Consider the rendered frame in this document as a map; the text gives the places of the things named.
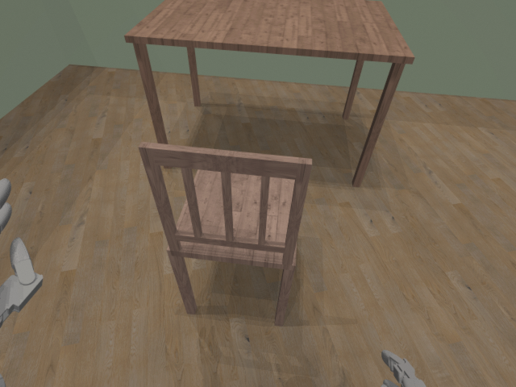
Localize table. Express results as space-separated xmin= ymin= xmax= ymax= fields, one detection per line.
xmin=124 ymin=0 xmax=415 ymax=187

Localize chair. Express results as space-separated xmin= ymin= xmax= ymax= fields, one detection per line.
xmin=138 ymin=142 xmax=312 ymax=327

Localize robot left hand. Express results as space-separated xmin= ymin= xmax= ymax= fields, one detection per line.
xmin=0 ymin=178 xmax=43 ymax=328

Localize robot right hand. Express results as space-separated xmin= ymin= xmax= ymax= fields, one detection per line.
xmin=381 ymin=350 xmax=426 ymax=387

